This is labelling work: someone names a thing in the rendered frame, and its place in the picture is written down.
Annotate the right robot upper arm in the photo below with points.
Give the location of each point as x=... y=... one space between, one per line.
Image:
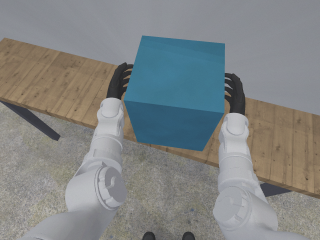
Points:
x=241 y=215

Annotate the carton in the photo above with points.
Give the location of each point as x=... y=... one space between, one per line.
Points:
x=176 y=92

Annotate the left robot upper arm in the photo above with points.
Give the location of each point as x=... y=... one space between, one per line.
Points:
x=92 y=198

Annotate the table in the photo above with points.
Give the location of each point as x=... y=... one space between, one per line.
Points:
x=284 y=143

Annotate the robot left forearm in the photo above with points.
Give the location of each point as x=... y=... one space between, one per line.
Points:
x=107 y=141

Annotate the robot right forearm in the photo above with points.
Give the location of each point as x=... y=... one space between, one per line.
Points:
x=235 y=162

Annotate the right robot hand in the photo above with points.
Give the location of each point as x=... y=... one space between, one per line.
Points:
x=237 y=100

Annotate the left robot hand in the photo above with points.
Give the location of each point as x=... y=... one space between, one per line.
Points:
x=115 y=88

